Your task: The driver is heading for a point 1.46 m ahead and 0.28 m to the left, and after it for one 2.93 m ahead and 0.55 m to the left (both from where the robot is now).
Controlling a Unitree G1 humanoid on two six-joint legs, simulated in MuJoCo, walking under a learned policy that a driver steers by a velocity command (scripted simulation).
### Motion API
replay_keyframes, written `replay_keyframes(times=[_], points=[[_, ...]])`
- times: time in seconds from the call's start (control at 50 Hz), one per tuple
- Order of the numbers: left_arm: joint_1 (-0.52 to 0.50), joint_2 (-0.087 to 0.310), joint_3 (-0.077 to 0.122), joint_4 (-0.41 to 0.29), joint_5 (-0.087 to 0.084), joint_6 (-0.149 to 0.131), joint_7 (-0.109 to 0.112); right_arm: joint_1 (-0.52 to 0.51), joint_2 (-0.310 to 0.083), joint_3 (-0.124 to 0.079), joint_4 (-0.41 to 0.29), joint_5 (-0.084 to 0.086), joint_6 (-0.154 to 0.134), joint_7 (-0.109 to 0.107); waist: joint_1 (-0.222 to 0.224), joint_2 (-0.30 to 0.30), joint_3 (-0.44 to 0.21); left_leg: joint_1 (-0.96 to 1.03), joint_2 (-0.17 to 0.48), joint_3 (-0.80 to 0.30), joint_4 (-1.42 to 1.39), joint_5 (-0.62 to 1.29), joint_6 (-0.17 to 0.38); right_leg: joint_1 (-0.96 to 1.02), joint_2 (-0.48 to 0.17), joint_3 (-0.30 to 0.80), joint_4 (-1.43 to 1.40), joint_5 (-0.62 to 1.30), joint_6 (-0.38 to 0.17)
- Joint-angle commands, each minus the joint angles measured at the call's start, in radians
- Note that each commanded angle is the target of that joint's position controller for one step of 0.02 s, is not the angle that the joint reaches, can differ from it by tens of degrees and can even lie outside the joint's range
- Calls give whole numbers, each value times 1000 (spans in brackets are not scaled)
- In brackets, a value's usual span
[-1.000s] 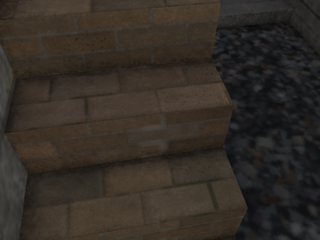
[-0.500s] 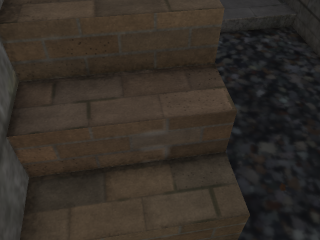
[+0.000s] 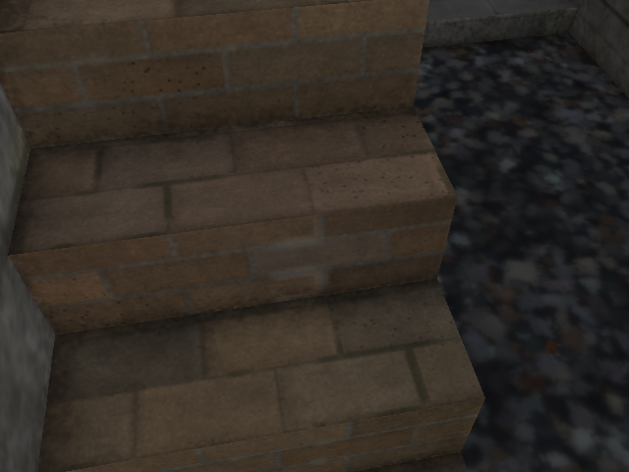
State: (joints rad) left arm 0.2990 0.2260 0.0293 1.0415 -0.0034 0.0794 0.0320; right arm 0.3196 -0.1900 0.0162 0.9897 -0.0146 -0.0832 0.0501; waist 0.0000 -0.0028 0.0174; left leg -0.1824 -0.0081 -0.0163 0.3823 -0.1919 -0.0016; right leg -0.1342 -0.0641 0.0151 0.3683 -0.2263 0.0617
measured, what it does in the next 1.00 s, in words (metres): stands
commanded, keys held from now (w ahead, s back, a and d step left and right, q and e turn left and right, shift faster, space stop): no key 0.10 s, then w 0.90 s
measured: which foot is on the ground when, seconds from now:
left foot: down 0.00-1.00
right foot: down 0.00-1.00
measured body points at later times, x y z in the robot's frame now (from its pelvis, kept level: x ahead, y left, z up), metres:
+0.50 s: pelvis +0.03 +0.00 +0.00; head +0.04 +0.00 +0.45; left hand +0.04 +0.25 -0.15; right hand +0.07 -0.23 -0.14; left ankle +0.01 +0.12 -0.74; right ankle -0.02 -0.16 -0.74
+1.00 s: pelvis +0.03 +0.00 +0.00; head +0.03 +0.00 +0.45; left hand +0.09 +0.25 -0.14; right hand +0.13 -0.22 -0.13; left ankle +0.01 +0.12 -0.74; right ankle -0.02 -0.16 -0.74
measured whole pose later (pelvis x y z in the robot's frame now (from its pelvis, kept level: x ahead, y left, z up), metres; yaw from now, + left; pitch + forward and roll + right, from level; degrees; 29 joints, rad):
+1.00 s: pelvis +0.03 +0.00 +0.00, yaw +0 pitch +0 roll +0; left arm 0.20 0.22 0.00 0.97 0.00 0.04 0.02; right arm 0.18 -0.20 0.04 0.97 -0.01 -0.10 0.05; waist 0.02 -0.01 0.00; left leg -0.11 -0.01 -0.03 0.30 -0.19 0.00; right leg -0.05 -0.07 0.02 0.27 -0.22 0.06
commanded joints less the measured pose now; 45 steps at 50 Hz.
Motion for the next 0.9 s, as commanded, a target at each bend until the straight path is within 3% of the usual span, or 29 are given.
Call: replay_keyframes(times=[0.02,0.08,0.14,0.2,0.3,0.32,0.42,0.48,0.56,0.64,0.9], points=[[59,110,22,-20,0,-3,6,57,-83,-18,-40,1,-11,-4,3,5,43,-69,72,-76,-88,43,15,1,-40,62,-58,56,-26],[81,107,22,-11,-9,-3,6,86,-81,-18,-39,4,-9,-8,5,8,51,-76,67,-77,-106,-2,10,-5,-32,59,-65,28,-23],[63,91,18,-17,6,-2,10,66,-69,-15,-55,-5,-7,-15,5,16,72,-97,60,-76,-123,-107,17,-19,-27,56,-73,-3,-26],[70,87,14,-25,4,-7,14,62,-70,-15,-65,-7,-6,-24,8,32,89,-129,58,-90,-165,-250,25,-23,-15,45,-80,-44,-31],[69,93,11,-40,0,-21,19,72,-62,-11,-76,3,-19,-26,4,7,41,-64,55,-77,-131,-62,30,3,-19,49,-84,69,-36],[62,82,8,-49,2,-28,17,78,-68,-15,-58,12,-25,-24,15,-14,20,-47,63,-83,-123,5,32,16,-25,47,-80,89,-29],[57,91,9,-57,-5,-32,15,50,-72,-14,-61,10,-28,-18,20,22,-2,13,63,-73,-83,236,34,27,-29,46,-67,199,-29],[46,90,8,-65,-5,-30,12,45,-73,-11,-58,10,-28,-17,19,11,-20,40,65,-71,-75,303,30,43,-33,43,-64,253,-28],[24,92,7,-71,-4,-29,10,21,-77,-8,-59,10,-27,-17,20,5,-24,53,67,-71,-74,326,28,56,-36,41,-67,284,-25],[-13,91,2,-91,-3,-35,0,-38,-79,-1,-74,8,-22,-3,15,1,-37,60,77,-70,-77,372,41,84,-42,45,-77,307,-27],[-81,97,-7,-117,5,-45,-9,-137,-88,11,-74,3,-21,9,14,2,-33,64,86,-75,-106,303,33,98,-53,51,-109,258,-22]])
